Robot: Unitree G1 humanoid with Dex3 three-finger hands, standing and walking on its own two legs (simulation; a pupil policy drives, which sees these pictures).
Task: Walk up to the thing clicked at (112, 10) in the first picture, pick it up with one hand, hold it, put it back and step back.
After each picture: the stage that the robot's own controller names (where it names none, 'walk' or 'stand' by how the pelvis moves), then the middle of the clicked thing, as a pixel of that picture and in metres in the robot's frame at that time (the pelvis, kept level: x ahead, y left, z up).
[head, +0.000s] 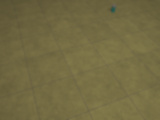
stand; (113, 8) +2.35 -0.57 -0.72
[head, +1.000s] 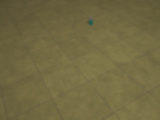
walk; (91, 21) +2.25 -0.07 -0.68
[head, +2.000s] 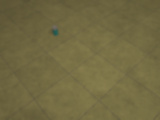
walk; (55, 30) +1.59 +0.35 -0.71
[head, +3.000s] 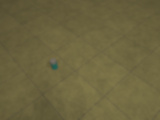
walk; (54, 64) +1.10 +0.35 -0.72
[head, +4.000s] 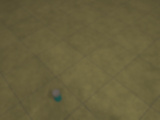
walk; (57, 95) +0.71 +0.27 -0.72
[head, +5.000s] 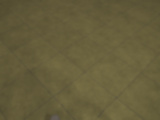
walk; out of the picture +0.48 +0.22 -0.72
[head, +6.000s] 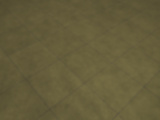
stand; out of the picture +0.35 +0.19 -0.71
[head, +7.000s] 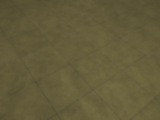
stand; out of the picture +0.34 +0.16 -0.72
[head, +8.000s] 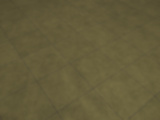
stand; out of the picture +0.36 +0.18 -0.72
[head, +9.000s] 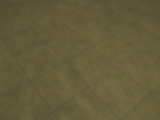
stand; out of the picture +0.34 +0.20 -0.72
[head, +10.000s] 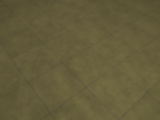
stand; out of the picture +0.33 +0.21 -0.72
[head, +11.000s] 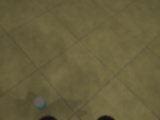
go down; (40, 103) +0.37 +0.20 -0.55
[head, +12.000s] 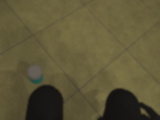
go down; (35, 74) +0.41 +0.21 -0.32
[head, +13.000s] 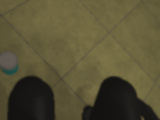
close in; (9, 64) +0.41 +0.23 -0.26
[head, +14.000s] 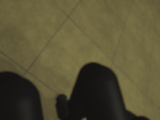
close in; out of the picture +0.40 +0.25 -0.22
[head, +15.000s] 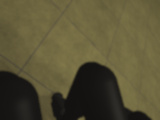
close; out of the picture +0.40 +0.26 -0.22
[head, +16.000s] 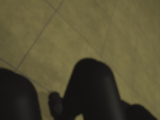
lift; out of the picture +0.39 +0.25 -0.21
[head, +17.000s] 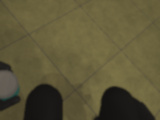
lift; (6, 87) +0.29 +0.24 -0.04
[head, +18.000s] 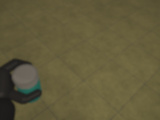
hold; (28, 84) +0.32 +0.16 +0.09
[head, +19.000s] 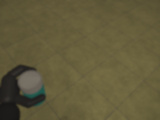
hold; (33, 89) +0.32 +0.16 +0.04
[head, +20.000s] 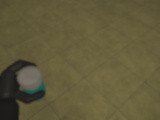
crouch; (33, 84) +0.32 +0.16 +0.06
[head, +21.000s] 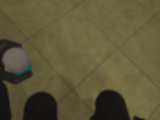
crouch; (19, 64) +0.39 +0.19 -0.06
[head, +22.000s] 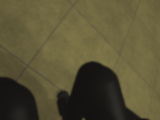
lower; out of the picture +0.41 +0.27 -0.19
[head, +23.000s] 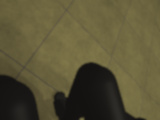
lower; out of the picture +0.40 +0.27 -0.19
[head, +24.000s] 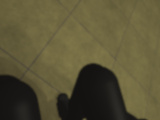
lower; out of the picture +0.40 +0.25 -0.18
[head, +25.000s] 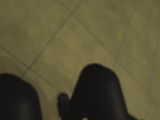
lower; out of the picture +0.39 +0.26 -0.18
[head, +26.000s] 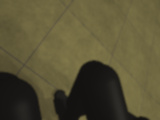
loosen; out of the picture +0.38 +0.26 -0.19
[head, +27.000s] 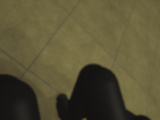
withdraw; out of the picture +0.36 +0.21 -0.23
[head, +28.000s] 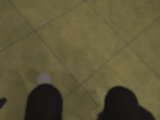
walk; (44, 82) +0.38 +0.16 -0.33
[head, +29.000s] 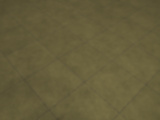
stand; out of the picture +0.29 +0.14 -0.66
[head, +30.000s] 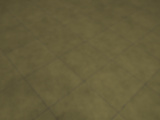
stand; out of the picture +0.30 +0.15 -0.67
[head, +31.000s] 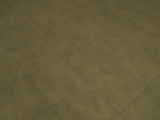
stand; out of the picture +0.31 +0.14 -0.69
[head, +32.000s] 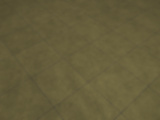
walk; out of the picture +0.31 +0.15 -0.72
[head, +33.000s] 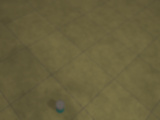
walk; (60, 106) +0.46 +0.09 -0.70
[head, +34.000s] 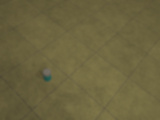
walk; (47, 75) +0.73 +0.22 -0.70
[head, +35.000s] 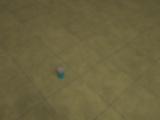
stand; (60, 72) +0.97 +0.19 -0.70
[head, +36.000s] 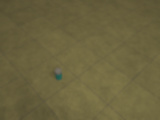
stand; (58, 74) +0.97 +0.20 -0.72
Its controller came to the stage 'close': yes
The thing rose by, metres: 0.75
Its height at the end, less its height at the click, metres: +0.00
